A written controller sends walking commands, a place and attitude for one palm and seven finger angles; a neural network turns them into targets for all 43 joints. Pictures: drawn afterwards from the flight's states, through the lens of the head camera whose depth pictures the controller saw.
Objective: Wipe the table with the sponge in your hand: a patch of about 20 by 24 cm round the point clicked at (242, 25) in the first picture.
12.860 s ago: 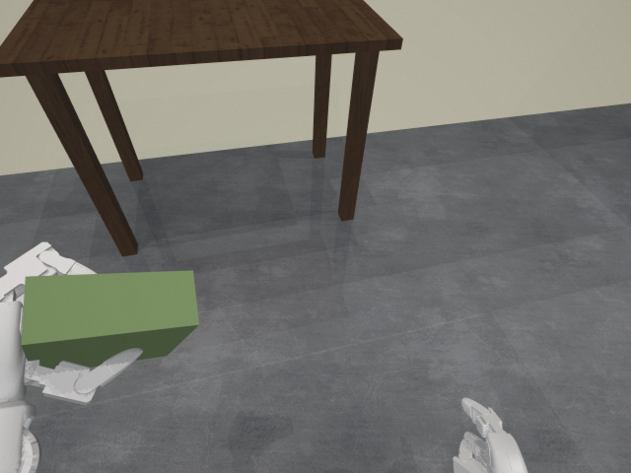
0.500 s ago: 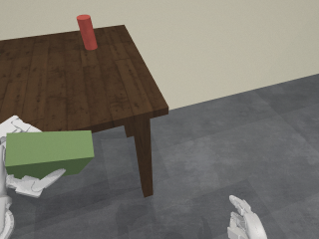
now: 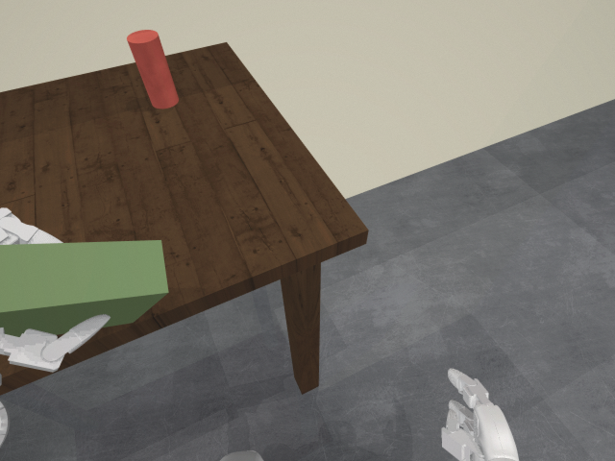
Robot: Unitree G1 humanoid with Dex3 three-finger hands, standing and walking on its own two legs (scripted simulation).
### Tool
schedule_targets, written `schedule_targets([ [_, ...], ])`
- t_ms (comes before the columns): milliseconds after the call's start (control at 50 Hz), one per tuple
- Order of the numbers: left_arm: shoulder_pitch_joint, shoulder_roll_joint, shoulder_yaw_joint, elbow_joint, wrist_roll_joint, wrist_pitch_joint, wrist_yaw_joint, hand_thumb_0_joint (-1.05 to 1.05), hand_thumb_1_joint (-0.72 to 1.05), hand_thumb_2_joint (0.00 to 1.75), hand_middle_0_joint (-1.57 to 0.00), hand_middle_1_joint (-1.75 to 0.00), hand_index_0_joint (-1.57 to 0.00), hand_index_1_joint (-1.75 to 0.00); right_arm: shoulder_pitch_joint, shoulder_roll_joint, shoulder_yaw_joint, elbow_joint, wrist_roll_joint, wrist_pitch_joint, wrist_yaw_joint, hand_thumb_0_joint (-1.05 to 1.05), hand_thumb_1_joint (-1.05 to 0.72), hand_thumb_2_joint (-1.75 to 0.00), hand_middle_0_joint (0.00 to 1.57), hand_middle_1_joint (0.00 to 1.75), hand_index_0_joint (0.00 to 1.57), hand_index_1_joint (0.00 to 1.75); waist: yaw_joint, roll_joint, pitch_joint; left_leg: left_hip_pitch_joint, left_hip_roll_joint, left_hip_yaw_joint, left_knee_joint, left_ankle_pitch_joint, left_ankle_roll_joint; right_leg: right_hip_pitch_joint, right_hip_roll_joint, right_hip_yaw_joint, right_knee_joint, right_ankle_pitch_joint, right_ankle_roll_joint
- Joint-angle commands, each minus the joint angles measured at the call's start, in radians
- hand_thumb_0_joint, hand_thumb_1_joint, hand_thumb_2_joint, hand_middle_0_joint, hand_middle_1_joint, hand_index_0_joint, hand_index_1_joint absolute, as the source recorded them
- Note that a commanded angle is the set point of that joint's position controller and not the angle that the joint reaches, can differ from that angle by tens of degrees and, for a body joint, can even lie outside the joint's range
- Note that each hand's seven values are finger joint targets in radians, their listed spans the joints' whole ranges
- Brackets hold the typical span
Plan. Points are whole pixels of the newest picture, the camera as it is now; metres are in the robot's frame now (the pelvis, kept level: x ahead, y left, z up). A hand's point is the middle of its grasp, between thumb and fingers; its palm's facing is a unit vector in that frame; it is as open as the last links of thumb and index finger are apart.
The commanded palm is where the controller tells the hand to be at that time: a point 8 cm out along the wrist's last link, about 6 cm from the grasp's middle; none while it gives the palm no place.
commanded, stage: shuffle to correct the standing spot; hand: left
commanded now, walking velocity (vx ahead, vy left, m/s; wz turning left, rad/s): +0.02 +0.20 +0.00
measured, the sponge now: (102, 290) +0.25 +0.22 +0.15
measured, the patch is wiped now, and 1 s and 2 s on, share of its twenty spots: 0.00 0.00 0.00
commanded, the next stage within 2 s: come to a stop and stand still in 0.28 s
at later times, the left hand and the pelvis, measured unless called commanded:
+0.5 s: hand out of the picture +0.26 +0.33 +0.21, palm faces +0.35 -0.82 -0.46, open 9.5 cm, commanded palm +0.20 +0.39 +0.20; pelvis +0.04 +0.11 +0.01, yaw +0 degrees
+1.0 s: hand out of the picture +0.27 +0.37 +0.22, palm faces +0.34 -0.78 -0.52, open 9.5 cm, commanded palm +0.19 +0.41 +0.20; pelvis +0.03 +0.13 +0.03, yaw -1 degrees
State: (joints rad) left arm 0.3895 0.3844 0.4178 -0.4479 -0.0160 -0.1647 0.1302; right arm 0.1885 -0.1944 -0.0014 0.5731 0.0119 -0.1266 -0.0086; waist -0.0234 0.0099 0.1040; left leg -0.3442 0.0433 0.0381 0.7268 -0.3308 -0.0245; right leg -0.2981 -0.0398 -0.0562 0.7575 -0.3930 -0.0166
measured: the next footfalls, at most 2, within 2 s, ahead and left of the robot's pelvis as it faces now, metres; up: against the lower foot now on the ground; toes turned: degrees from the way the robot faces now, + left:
right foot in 0.40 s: +0.08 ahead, +0.03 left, +0.00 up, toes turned +2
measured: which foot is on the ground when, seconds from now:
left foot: down 0.00-1.00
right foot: down 0.00-0.20, up 0.22-0.38, down 0.40-1.00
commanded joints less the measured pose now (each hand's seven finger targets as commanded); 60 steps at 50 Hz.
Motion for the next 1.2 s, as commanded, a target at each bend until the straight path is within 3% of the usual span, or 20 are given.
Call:
schedule_targets([
  [0,0.011,0.196,0.102,-0.342,-0.037,-0.073,0.038,0.00,0.10,1.30,-1.20,-1.60,-1.20,-1.60,-0.111,-0.143,-0.055,-0.150,0.002,-0.041,0.016,0.00,-0.90,-0.90,0.20,0.30,0.20,0.30,0.041,-0.240,-0.178,-0.269,-0.018,-0.063,0.378,-0.117,-0.005,0.270,-0.389,0.478,-0.428,0.509,-0.146],
  [80,0.118,0.197,0.169,-0.266,-0.021,-0.103,0.059,0.00,0.10,1.30,-1.20,-1.60,-1.20,-1.60,-0.104,-0.121,-0.039,-0.123,0.000,-0.002,0.012,0.00,-0.90,-0.90,0.20,0.30,0.20,0.30,0.028,-0.170,-0.176,-0.222,0.071,-0.129,0.176,-0.132,0.020,0.252,-0.326,0.250,-0.252,0.689,-0.127],
  [140,0.086,0.160,0.152,-0.229,-0.029,-0.093,0.048,0.00,0.10,1.30,-1.20,-1.60,-1.20,-1.60,-0.095,-0.107,-0.046,-0.113,0.002,0.020,-0.006,0.00,-0.90,-0.90,0.20,0.30,0.20,0.30,-0.003,-0.038,-0.230,0.151,-0.049,0.031,-0.213,0.194,0.014,0.117,-0.152,0.037,-0.058,0.575,-0.015],
  [180,0.030,0.162,0.124,-0.302,-0.037,-0.088,0.039,0.00,0.10,1.30,-1.20,-1.60,-1.20,-1.60,-0.088,-0.154,-0.076,-0.146,0.002,0.005,-0.012,0.00,-0.90,-0.90,0.20,0.30,0.20,0.30,-0.002,0.329,-0.251,0.328,0.195,-0.272,-0.275,0.728,0.157,-0.194,0.004,-0.017,0.302,-0.089,0.061],
  [240,0.009,0.167,0.103,-0.274,-0.033,-0.072,0.038,0.00,0.10,1.30,-1.20,-1.60,-1.20,-1.60,-0.081,-0.140,-0.066,-0.143,0.002,-0.035,-0.015,0.00,-0.90,-0.90,0.20,0.30,0.20,0.30,0.013,0.211,-0.210,0.261,0.217,-0.264,-0.287,0.703,0.246,-0.264,-0.005,0.030,0.378,-0.229,0.044],
  [360,0.000,0.195,0.090,-0.450,-0.019,-0.036,0.063,0.00,0.10,1.30,-1.20,-1.60,-1.20,-1.60,-0.157,-0.139,-0.030,-0.164,-0.002,-0.057,-0.009,0.00,-0.90,-0.90,0.20,0.30,0.20,0.30,0.041,0.129,-0.274,0.007,0.069,-0.094,-0.128,0.338,0.091,0.238,-0.037,0.000,-0.300,0.325,0.011],
  [400,0.053,0.234,0.135,-0.399,-0.029,-0.032,0.068,0.00,0.10,1.30,-1.20,-1.60,-1.20,-1.60,-0.130,-0.108,-0.025,-0.178,-0.006,-0.033,-0.013,0.00,-0.90,-0.90,0.20,0.30,0.20,0.30,0.028,-0.192,-0.275,-0.163,-0.068,-0.012,0.195,-0.076,0.007,0.285,-0.367,0.446,-0.402,0.618,-0.143],
  [420,0.107,0.203,0.139,-0.330,-0.044,-0.027,0.066,0.00,0.10,1.30,-1.20,-1.60,-1.20,-1.60,-0.104,-0.117,-0.033,-0.154,0.000,-0.022,-0.010,0.00,-0.90,-0.90,0.20,0.30,0.20,0.30,0.025,-0.216,-0.254,-0.165,-0.045,-0.072,0.282,-0.161,-0.006,0.238,-0.411,0.454,-0.418,0.654,-0.180],
  [500,0.153,0.153,0.176,-0.201,-0.042,-0.022,0.067,0.00,0.10,1.30,-1.20,-1.60,-1.20,-1.60,-0.115,-0.088,-0.010,-0.122,0.000,0.025,-0.033,0.00,-0.90,-0.90,0.20,0.30,0.20,0.30,0.022,-0.168,-0.224,-0.057,0.016,-0.074,-0.021,-0.089,0.004,0.206,-0.230,0.171,-0.294,0.693,-0.120],
  [540,0.160,0.098,0.116,-0.162,-0.036,-0.022,0.059,0.00,0.10,1.30,-1.20,-1.60,-1.20,-1.60,-0.106,-0.089,-0.009,-0.103,-0.009,0.032,-0.048,0.00,-0.90,-0.90,0.20,0.30,0.20,0.30,0.007,-0.020,-0.251,0.152,-0.028,-0.013,-0.276,0.256,0.002,0.149,-0.095,0.047,-0.212,0.511,-0.033],
  [560,0.103,0.088,0.080,-0.196,-0.039,-0.019,0.053,0.00,0.10,1.30,-1.20,-1.60,-1.20,-1.60,-0.110,-0.116,-0.026,-0.116,-0.009,0.029,-0.056,0.00,-0.90,-0.90,0.20,0.30,0.20,0.30,0.012,0.080,-0.240,0.200,0.059,-0.110,-0.307,0.499,0.016,0.092,-0.028,0.004,-0.164,0.383,0.013],
  [620,0.002,0.070,0.002,-0.230,-0.035,0.001,0.038,0.00,0.10,1.30,-1.20,-1.60,-1.20,-1.60,-0.131,-0.125,-0.036,-0.141,0.011,-0.002,-0.065,0.00,-0.90,-0.90,0.20,0.30,0.20,0.30,0.030,0.054,-0.199,0.186,0.161,-0.197,-0.375,0.433,0.078,0.037,0.044,0.025,-0.204,0.065,0.033],
  [780,-0.091,0.129,0.007,-0.410,-0.015,0.002,0.041,0.00,0.10,1.30,-1.20,-1.60,-1.20,-1.60,-0.108,-0.111,-0.034,-0.131,-0.025,-0.054,-0.046,0.00,-0.90,-0.90,0.20,0.30,0.20,0.30,0.036,0.280,-0.243,0.256,0.119,-0.135,-0.391,0.613,-0.002,0.095,0.074,0.003,-0.287,0.150,0.016],
  [920,0.198,0.106,0.075,-0.219,-0.052,0.018,0.032,0.00,0.10,1.30,-1.20,-1.60,-1.20,-1.60,-0.104,-0.103,-0.032,-0.145,-0.009,-0.003,-0.046,0.00,-0.90,-0.90,0.20,0.30,0.20,0.30,0.026,0.015,-0.300,0.112,0.045,-0.043,-0.327,0.334,0.004,0.294,0.017,0.059,-0.414,0.496,0.003],
  [940,-1.008,0.940,0.613,-0.539,0.117,-0.112,-0.006,0.00,0.10,1.30,-1.20,-1.60,-1.20,-1.60,0.067,-0.191,-0.067,-0.122,-0.056,-0.044,-0.054,0.00,-0.90,-0.90,0.20,0.30,0.20,0.30,0.034,-0.034,-0.078,-0.017,0.034,0.004,-0.209,0.365,0.031,0.084,-0.023,0.100,-0.457,0.414,0.052],
  [960,-0.392,0.323,0.238,0.163,0.000,-0.074,-0.051,0.00,0.10,1.30,-1.20,-1.60,-1.20,-1.60,-0.006,-0.057,-0.029,-0.088,-0.016,-0.047,-0.059,0.00,-0.90,-0.90,0.20,0.30,0.20,0.30,0.029,-0.102,-0.277,0.127,-0.017,-0.009,-0.279,0.346,0.052,0.128,-0.079,0.101,-0.411,0.426,-0.028],
  [980,-0.113,0.292,0.213,0.096,-0.036,-0.076,-0.045,0.00,0.10,1.30,-1.20,-1.60,-1.20,-1.60,-0.002,-0.118,-0.067,-0.138,-0.016,-0.052,-0.054,0.00,-0.90,-0.90,0.20,0.30,0.20,0.30,0.077,-0.056,-0.192,0.128,0.015,-0.028,-0.240,0.345,0.027,0.120,-0.047,0.202,-0.433,0.531,-0.009],
  [1020,0.037,0.097,0.029,0.112,-0.071,-0.064,-0.060,0.00,0.10,1.30,-1.20,-1.60,-1.20,-1.60,-0.021,-0.128,-0.063,-0.136,0.010,-0.052,-0.034,0.00,-0.90,-0.90,0.20,0.30,0.20,0.30,0.067,0.082,-0.280,0.206,0.014,-0.011,-0.280,0.319,0.041,0.143,-0.052,0.147,-0.356,0.463,-0.012],
  [1100,-0.007,0.091,-0.063,-0.115,-0.052,-0.072,-0.045,0.00,0.10,1.30,-1.20,-1.60,-1.20,-1.60,-0.048,-0.129,-0.048,-0.162,0.013,-0.064,-0.008,0.00,-0.90,-0.90,0.20,0.30,0.20,0.30,0.071,-0.153,-0.226,0.142,-0.012,-0.016,-0.245,0.159,0.048,0.111,-0.056,0.167,-0.469,0.228,0.038],
  [1180,-0.117,0.178,0.005,-0.219,-0.027,-0.070,-0.008,0.00,0.10,1.30,-1.20,-1.60,-1.20,-1.60,-0.081,-0.132,-0.036,-0.159,-0.003,-0.074,-0.037,0.00,-0.90,-0.90,0.20,0.30,0.20,0.30,0.053,-0.204,-0.137,0.170,-0.048,-0.015,-0.216,0.042,0.045,-0.060,-0.073,0.195,-0.567,-0.147,-0.015],
])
